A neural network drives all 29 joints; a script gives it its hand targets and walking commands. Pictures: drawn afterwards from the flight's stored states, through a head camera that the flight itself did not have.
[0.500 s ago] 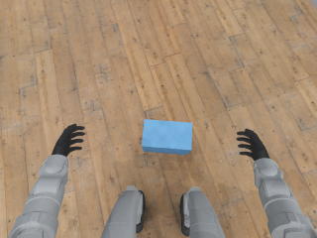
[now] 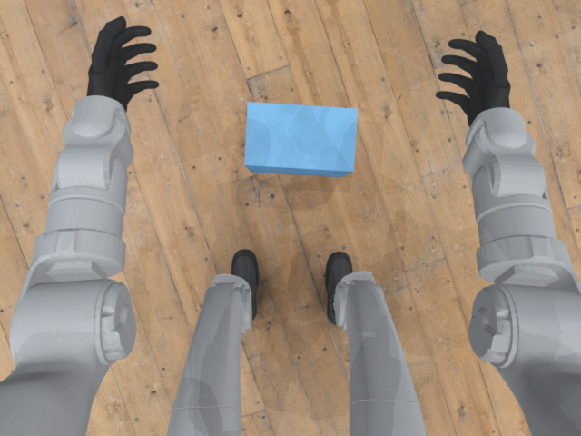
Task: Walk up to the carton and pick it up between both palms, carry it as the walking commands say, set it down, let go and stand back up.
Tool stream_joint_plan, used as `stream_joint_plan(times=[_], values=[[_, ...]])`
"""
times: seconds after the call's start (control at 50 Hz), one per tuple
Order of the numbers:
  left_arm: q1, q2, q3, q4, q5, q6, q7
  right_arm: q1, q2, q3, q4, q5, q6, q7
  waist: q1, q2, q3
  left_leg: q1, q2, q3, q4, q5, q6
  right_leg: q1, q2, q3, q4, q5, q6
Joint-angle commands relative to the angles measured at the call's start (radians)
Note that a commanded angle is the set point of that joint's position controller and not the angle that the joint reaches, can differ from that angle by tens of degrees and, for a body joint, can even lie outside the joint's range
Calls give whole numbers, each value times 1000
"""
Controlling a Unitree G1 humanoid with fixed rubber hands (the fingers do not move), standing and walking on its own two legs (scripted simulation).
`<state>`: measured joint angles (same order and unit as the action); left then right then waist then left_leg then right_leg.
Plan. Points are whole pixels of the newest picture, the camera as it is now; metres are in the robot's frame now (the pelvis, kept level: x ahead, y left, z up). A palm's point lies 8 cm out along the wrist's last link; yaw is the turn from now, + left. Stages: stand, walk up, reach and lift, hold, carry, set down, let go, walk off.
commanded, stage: reach and lift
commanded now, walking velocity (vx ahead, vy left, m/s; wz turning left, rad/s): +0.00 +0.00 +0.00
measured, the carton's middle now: (299, 143) +0.52 -0.04 -0.60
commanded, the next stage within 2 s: none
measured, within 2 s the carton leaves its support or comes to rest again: neither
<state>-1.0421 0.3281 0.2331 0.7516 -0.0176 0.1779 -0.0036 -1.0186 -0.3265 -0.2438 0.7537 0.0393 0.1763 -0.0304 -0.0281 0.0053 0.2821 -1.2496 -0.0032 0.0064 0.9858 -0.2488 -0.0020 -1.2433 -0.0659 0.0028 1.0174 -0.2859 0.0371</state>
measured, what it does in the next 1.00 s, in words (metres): lowers itself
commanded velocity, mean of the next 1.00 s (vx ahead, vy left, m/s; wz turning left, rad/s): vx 0.00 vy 0.00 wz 0.00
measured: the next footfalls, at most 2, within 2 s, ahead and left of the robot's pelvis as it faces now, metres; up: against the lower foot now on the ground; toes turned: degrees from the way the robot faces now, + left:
none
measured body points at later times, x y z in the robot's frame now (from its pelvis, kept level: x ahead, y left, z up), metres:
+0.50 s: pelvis -0.02 +0.00 -0.05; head +0.34 -0.01 +0.21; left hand +0.55 +0.17 -0.18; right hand +0.53 -0.23 -0.19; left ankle +0.10 +0.12 -0.65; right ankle +0.09 -0.14 -0.65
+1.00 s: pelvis -0.03 +0.00 -0.19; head +0.35 -0.01 +0.04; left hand +0.55 +0.16 -0.36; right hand +0.52 -0.23 -0.36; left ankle +0.10 +0.12 -0.65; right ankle +0.09 -0.14 -0.65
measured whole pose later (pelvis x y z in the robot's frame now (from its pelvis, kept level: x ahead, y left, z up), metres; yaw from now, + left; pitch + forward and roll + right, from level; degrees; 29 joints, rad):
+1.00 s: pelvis -0.03 +0.00 -0.19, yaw +0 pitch +30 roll +0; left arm -1.45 0.40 0.15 0.90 -0.12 0.22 0.12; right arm -1.41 -0.35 -0.27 0.87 0.12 0.19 -0.09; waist -0.05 0.01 0.52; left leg -1.84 0.00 -0.02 1.81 -0.49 -0.01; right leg -1.82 -0.06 0.02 1.83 -0.54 0.03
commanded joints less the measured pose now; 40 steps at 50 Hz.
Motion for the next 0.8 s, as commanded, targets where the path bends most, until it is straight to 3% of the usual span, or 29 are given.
stream_joint_plan(times=[0.0, 0.02, 0.04, 0.06, 0.1, 0.14, 0.16, 0.18, 0.2, 0.22, 0.24, 0.26, 0.28, 0.3, 0.32, 0.38, 0.4, 0.42, 0.48, 0.5, 0.52, 0.56, 0.6, 0.64, 0.66, 0.68, 0.72, 0.74, 0.78], values=[[-376, 200, 45, -9, -63, 5, 27, -341, -229, -111, 13, 41, -21, 16, -50, -14, -1395, 511, -44, 3, 60, 222, -37, 231, 152, -88, -20, 197, 3], [-338, 199, 64, 8, -33, -1, 32, -347, -236, -112, -1, 35, -28, 20, -9, -2, -1476, 541, -51, 0, 75, 294, -38, 257, 151, -81, -6, 262, 4], [-423, 248, 71, -78, -43, -7, 33, -395, -237, -124, -82, 32, -22, 5, -44, 1, -1638, 565, -64, 11, 76, 346, -34, 389, 158, -64, -10, 368, -2], [-528, 289, 70, -154, -61, -8, 42, -523, -294, -121, -166, 33, -19, -7, -31, -6, -1708, 539, -66, 26, 89, 308, -35, 437, 155, -61, 15, 353, -2], [-533, 321, 81, -145, -73, 4, 52, -523, -309, -124, -185, 29, -12, -17, -54, -46, -1806, 579, -64, 19, 123, 399, -31, 470, 166, -78, 56, 452, 3], [-512, 298, 59, -142, -73, 27, 68, -467, -330, -141, -102, 36, 9, -20, -65, 26, -1928, 764, -68, -4, 130, 511, -46, 430, 174, -96, 53, 462, 0], [-540, 313, 50, -257, -104, 26, 74, -514, -370, -127, -274, 65, 10, -30, -61, 18, -2187, 894, -69, -1, 155, 614, -48, 573, 175, -86, 56, 570, -7], [-545, 317, 32, -307, -130, 34, 83, -485, -377, -124, -269, 64, 19, -42, -81, 54, -2255, 948, -72, -6, 187, 683, -51, 592, 176, -76, 79, 628, -9], [-569, 337, 42, -273, -130, 54, 91, -562, -366, -93, -293, 90, 40, -42, -44, 8, -2276, 881, -76, 9, 207, 619, -36, 646, 175, -62, 102, 634, -4], [-587, 354, 41, -402, -132, 43, 88, -579, -382, -110, -408, 85, 35, -50, -60, 9, -2347, 847, -80, 25, 206, 691, -35, 739, 176, -65, 124, 759, -2], [-663, 365, 67, -395, -139, 29, 89, -676, -326, -38, -409, 112, 30, -51, -3, -55, -2186, 688, -89, 40, 215, 583, -14, 749, 172, -35, 136, 727, 5], [-647, 376, 83, -333, -141, 31, 88, -683, -314, -40, -414, 104, 32, -56, -29, -81, -2142, 609, -83, 32, 215, 555, -10, 737, 168, -43, 157, 746, 2], [-656, 351, 80, -256, -116, 14, 91, -637, -301, -59, -260, 91, 27, -52, -18, -26, -1950, 527, -84, 49, 218, 456, -18, 623, 156, -35, 164, 614, 7], [-681, 313, 43, -300, -124, 19, 95, -670, -336, -78, -273, 90, 12, -46, -49, 26, -1995, 663, -77, 21, 222, 518, -41, 519, 164, -70, 156, 563, -12], [-729, 283, 8, -196, -138, 16, 94, -669, -320, -62, -184, 107, 7, -39, -56, 70, -1838, 646, -63, 9, 224, 428, -42, 336, 159, -81, 147, 397, -19], [-659, 240, -2, 64, -117, 23, 70, -589, -265, -91, 90, 29, 8, -31, -103, 22, -1428, 348, -59, 27, 233, 199, -54, 163, 144, -95, 146, 236, -15], [-570, 208, 14, 180, -102, 30, 53, -566, -198, -61, 122, 24, 13, -26, -67, -8, -1353, 280, -63, 36, 242, 137, -45, 178, 141, -79, 151, 182, -10], [-685, 244, 34, 28, -86, 12, 53, -631, -230, -93, 24, 1, 3, -32, -82, 13, -1464, 314, -66, 54, 274, 142, -45, 223, 146, -70, 162, 192, -17], [-645, 253, 63, 179, -36, 7, 65, -611, -218, -92, 138, 2, -10, -28, -55, 14, -1368, 208, -68, 51, 335, 44, -44, 60, 151, -82, 258, 78, -6], [-681, 267, 66, 84, -19, -6, 67, -659, -237, -113, 45, 4, -19, -32, -43, 57, -1426, 244, -72, 62, 368, 85, -39, 37, 161, -82, 289, 101, -9], [-685, 244, 52, 141, -30, -6, 69, -637, -241, -113, 133, -4, -15, -29, -66, 54, -1386, 197, -69, 57, 402, 54, -43, -37, 158, -80, 312, 64, -8], [-666, 261, 76, 218, -1, 8, 70, -620, -219, -93, 213, 15, 3, -20, -41, 47, -1300, 128, -67, 61, 430, -38, -33, -88, 149, -73, 340, -32, -11], [-752, 312, 67, 28, -30, -3, 87, -690, -261, -78, 52, 32, -6, -40, -39, 35, -1599, 198, -75, 61, 482, 53, -26, 77, 161, -64, 408, 97, -19], [-808, 346, 35, -69, -80, 7, 99, -751, -316, -78, -53, 42, -5, -55, -77, 9, -1817, 344, -82, 50, 504, 86, -23, 137, 163, -98, 425, 103, -20], [-847, 366, 13, -3, -87, 11, 103, -767, -335, -64, 12, 51, 0, -66, -80, 36, -1750, 256, -68, 50, 554, 52, -23, 52, 160, -98, 474, 78, -22], [-833, 347, -5, -56, -112, 15, 109, -783, -353, -76, -95, 59, -11, -70, -97, 20, -1840, 324, -73, 39, 561, 111, -24, 84, 161, -117, 475, 126, -24], [-866, 409, 2, -125, -122, 6, 121, -810, -347, -28, -125, 95, 0, -80, -38, 54, -1874, 256, -78, 71, 621, 114, -13, 107, 150, -64, 518, 151, -28], [-869, 432, -11, -274, -149, 8, 143, -843, -367, -20, -317, 129, -6, -95, -42, 5, -2117, 375, -81, 53, 639, 200, -9, 221, 158, -88, 556, 232, -23], [-825, 429, -39, -69, -172, 19, 153, -794, -348, -4, -86, 147, 10, -101, -32, 10, -1840, 188, -66, 54, 674, 102, -11, 39, 146, -82, 609, 138, -22]])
